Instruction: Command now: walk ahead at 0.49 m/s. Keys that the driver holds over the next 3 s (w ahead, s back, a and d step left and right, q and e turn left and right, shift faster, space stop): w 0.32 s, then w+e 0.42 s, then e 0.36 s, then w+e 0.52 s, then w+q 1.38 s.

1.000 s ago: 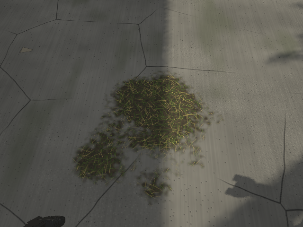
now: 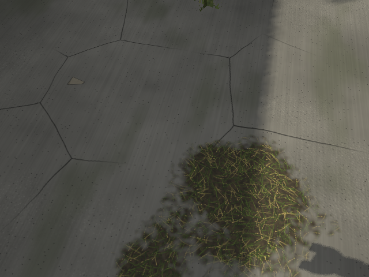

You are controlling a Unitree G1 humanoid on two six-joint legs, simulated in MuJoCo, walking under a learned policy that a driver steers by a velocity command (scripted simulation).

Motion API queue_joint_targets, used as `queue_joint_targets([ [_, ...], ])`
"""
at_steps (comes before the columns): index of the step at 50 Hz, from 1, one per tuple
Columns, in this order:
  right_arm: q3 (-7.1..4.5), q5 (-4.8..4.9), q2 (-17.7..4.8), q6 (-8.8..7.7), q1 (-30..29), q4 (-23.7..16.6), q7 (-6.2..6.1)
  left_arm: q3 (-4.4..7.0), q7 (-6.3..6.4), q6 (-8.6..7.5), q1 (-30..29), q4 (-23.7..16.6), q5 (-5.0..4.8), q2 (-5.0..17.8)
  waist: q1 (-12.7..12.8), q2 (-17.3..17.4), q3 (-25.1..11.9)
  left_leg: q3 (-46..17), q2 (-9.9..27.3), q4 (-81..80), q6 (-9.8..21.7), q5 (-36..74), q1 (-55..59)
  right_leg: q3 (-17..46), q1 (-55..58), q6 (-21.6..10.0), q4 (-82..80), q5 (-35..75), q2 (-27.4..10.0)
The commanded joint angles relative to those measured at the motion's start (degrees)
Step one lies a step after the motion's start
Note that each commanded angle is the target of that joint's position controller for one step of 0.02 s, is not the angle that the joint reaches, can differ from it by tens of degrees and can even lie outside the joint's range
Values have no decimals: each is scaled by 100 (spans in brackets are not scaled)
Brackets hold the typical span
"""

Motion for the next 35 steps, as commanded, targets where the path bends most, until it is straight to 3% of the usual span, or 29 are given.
queue_joint_targets([
  [1,-192,-113,-707,-159,-382,-624,-35,166,40,-60,596,-104,124,610,250,-407,-568,-210,679,229,58,715,-2002,2349,2037,-1057,-1824,78,-1630],
  [3,-153,-106,-480,-48,-139,-554,-49,165,39,-123,529,-44,77,577,58,-510,-549,-159,757,-88,-10,828,-1687,1960,1630,-1131,-2108,470,-1522],
  [5,-121,-138,-397,17,-374,-647,-66,179,72,-167,605,70,15,666,34,-488,-311,-71,829,-538,-141,1089,-1866,1604,1373,-1162,-2347,687,-1501],
  [7,-88,-181,-349,15,-810,-776,-63,208,128,-155,751,156,6,784,135,-395,-154,-15,862,-1203,-248,1718,-2122,1319,1413,-1123,-2457,873,-1427],
  [11,1,-147,-200,-78,-1635,-936,33,217,185,-88,1093,301,-56,927,438,-365,7,246,612,-2804,-261,2983,-1799,746,1482,-829,-2427,1005,-1134],
  [15,14,-66,-269,-130,-2263,-1128,173,235,190,11,1548,511,-92,1036,680,-383,144,285,453,-3493,-165,2982,-1858,860,2151,-796,-2188,901,-1437],
  [18,-40,-86,-429,-175,-2314,-1222,253,268,231,118,1672,620,-109,1107,544,-442,111,233,336,-3826,33,2323,-1676,1116,2676,-668,-1739,1362,-1690],
  [19,-82,-95,-533,-192,-2061,-1166,252,283,246,148,1596,609,-110,1167,367,-523,-21,296,227,-3904,101,2086,-1272,1153,2722,-612,-1447,1878,-1677],
  [20,-179,-109,-700,-207,-1447,-998,226,274,256,175,1461,584,-104,1176,-9,-514,-372,439,72,-4104,230,2071,-371,1018,2596,-498,-760,2649,-1471],
  [21,-315,-164,-1017,-213,-502,-763,168,189,261,173,1429,509,-37,972,-426,-397,-1107,244,338,-3873,448,2273,1196,820,1941,-306,424,2517,-1144],
  [22,-453,-312,-1592,-195,318,-673,108,10,237,103,1817,296,24,405,-505,637,-2159,-1687,1842,-3767,1111,2006,3595,419,-105,98,2631,551,-404],
  [23,-405,-244,-1352,-141,524,-583,126,-40,225,16,2067,364,-90,319,-487,1540,-2788,-3541,2490,-4558,1560,1049,4209,831,-1253,235,3864,-2397,24],
  [24,-272,-206,-929,-121,235,-624,116,131,223,-16,1666,323,-236,935,-564,931,-1947,-3007,2290,-4771,1287,586,3592,1133,-1769,213,4346,-2185,-295],
  [25,-208,-197,-742,-111,-134,-657,93,157,230,-20,1249,191,-265,980,-445,684,-1276,-2189,2092,-4902,1084,732,2818,954,-1862,197,4297,-1693,-569],
  [26,-156,-213,-589,-125,-492,-635,100,162,250,6,1047,144,-202,898,-270,405,-798,-1620,1856,-5143,984,1093,2050,871,-1698,235,4008,-1285,-759],
  [27,-113,-234,-426,-168,-745,-635,107,206,264,75,1063,165,-149,845,-86,475,-545,-1157,1658,-5364,898,1376,1539,905,-1449,257,3730,-986,-925],
  [28,-118,-263,-407,-206,-887,-607,115,202,259,156,1213,201,-152,723,54,561,-437,-841,1559,-5564,862,1549,1168,901,-1135,291,3638,-789,-996],
  [31,-181,-271,-500,-312,-1018,-472,105,192,270,333,1178,136,-137,480,213,389,-193,-93,1508,-5896,912,2270,795,909,-1162,382,3381,-360,-1042],
  [35,-240,-278,-660,-278,-924,-301,14,170,194,321,685,-75,-88,391,126,236,-14,741,1358,-5983,832,2717,996,828,-1383,434,2157,762,-1016],
])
